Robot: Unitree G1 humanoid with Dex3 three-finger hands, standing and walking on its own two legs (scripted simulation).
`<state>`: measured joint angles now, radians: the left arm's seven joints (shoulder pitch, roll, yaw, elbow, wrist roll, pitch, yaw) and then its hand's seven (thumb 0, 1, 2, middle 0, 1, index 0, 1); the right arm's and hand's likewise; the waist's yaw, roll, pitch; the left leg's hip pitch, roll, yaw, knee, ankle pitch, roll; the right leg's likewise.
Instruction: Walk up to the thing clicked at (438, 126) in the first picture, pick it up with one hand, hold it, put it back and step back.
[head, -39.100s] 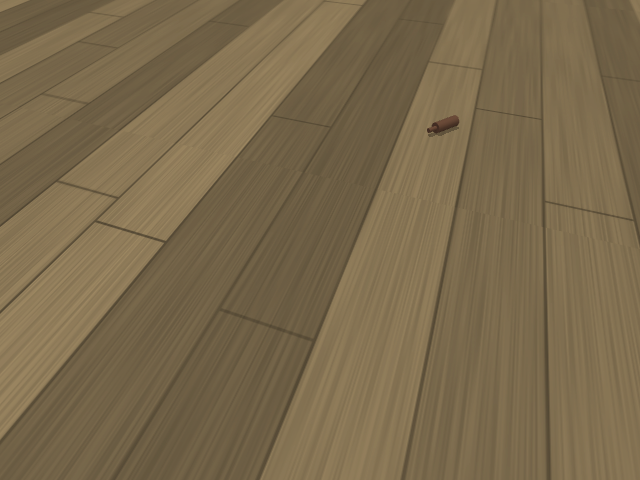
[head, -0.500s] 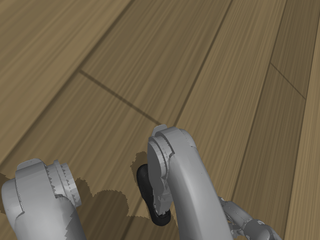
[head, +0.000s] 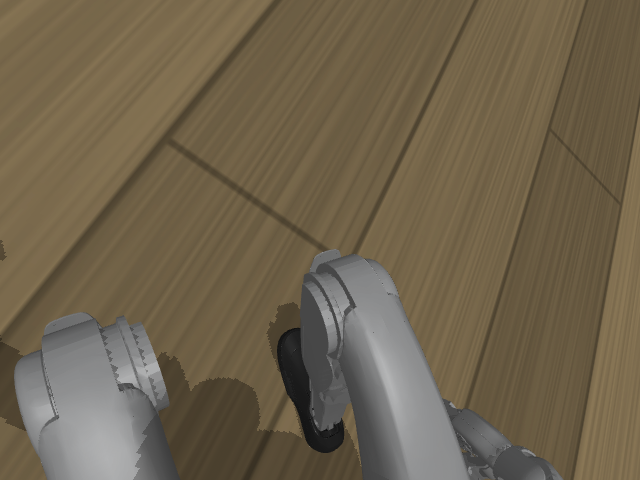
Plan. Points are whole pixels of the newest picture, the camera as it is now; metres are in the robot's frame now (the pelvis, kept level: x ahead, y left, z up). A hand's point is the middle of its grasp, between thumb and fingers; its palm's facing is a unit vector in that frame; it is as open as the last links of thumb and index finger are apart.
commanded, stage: withdraw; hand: left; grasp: from above
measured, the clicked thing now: out of the picture +0.40 +0.39 -0.26
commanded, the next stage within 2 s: home in 0.72 s
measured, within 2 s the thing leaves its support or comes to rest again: neither
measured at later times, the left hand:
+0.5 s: hand out of the picture +0.40 +0.37 -0.05, palm faces -0.49 -0.12 -0.86, open 13.9 cm
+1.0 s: hand out of the picture +0.41 +0.37 -0.13, palm faces -0.32 -0.12 -0.94, open 13.1 cm
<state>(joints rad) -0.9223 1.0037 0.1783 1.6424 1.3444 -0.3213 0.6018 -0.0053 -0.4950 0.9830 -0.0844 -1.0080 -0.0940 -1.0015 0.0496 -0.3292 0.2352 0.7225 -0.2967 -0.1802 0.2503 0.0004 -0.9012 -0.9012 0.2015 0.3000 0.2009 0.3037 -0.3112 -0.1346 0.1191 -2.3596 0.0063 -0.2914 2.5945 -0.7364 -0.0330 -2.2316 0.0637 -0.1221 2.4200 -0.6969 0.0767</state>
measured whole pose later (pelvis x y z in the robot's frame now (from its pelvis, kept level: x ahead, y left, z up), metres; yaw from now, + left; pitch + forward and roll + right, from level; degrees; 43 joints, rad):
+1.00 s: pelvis -0.01 -0.01 +0.03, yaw +5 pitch +33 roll -10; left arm -0.91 0.83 0.18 1.38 1.29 -0.27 0.44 -0.01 -0.32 0.93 -0.20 -0.83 -0.20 -0.83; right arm 0.16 -0.26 0.08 0.74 -0.17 -0.04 0.14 0.00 -0.89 -0.90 0.20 0.30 0.20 0.30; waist -0.25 -0.03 -0.03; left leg -2.38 -0.01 -0.18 2.44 -0.65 -0.03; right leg -2.26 0.01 -0.05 2.34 -0.66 0.05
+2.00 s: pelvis +0.05 +0.00 +0.38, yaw +14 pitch +18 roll -4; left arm 0.32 0.25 0.07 0.01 -0.06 0.43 0.07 0.01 0.90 0.90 -0.20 -0.30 -0.21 -0.30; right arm 0.24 -0.19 0.06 0.54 0.04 -0.14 -0.15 0.01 -0.90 -0.90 0.20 0.30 0.20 0.30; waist -0.08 0.04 -0.18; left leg -1.02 0.05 -0.09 1.25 -0.54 -0.03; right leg -0.95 -0.01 -0.06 1.18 -0.54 0.03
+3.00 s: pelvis +0.07 -0.01 +0.42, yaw +15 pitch +9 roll -2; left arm 0.50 0.22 0.03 -0.13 -0.05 0.46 0.02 0.01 0.91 0.90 -0.20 -0.30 -0.20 -0.30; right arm 0.29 -0.22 0.03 0.56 0.01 -0.24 -0.19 0.01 -0.90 -0.90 0.20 0.30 0.20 0.30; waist -0.05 0.04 -0.16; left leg -0.70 0.05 -0.07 1.01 -0.48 -0.04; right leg -0.63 -0.01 -0.06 0.95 -0.48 0.02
